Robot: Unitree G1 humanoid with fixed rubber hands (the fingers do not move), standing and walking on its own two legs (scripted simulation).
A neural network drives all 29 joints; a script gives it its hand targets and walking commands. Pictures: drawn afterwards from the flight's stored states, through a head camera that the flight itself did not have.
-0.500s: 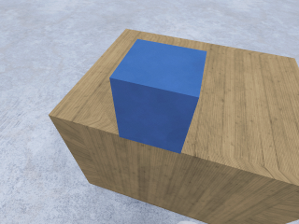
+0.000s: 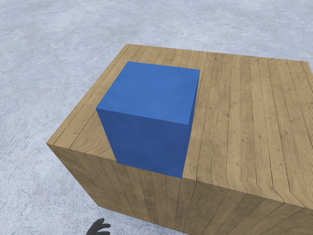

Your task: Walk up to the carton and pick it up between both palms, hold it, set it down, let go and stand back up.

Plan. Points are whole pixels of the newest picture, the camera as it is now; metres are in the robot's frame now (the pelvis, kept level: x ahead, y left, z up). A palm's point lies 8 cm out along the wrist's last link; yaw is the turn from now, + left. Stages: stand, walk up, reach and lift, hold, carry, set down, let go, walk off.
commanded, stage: walk up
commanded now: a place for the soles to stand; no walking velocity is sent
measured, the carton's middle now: (155, 120) +0.44 +0.02 +0.05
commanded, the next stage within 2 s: none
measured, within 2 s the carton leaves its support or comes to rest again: neither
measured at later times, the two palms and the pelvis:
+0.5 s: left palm out of the picture +0.01 +0.27 -0.13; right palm out of the picture +0.07 -0.24 -0.14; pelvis -0.01 +0.02 +0.00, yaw +0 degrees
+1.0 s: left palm out of the picture +0.07 +0.37 -0.15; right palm out of the picture -0.01 -0.11 -0.14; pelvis -0.02 +0.12 -0.02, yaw -11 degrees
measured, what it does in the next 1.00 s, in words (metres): steps to the left: left foot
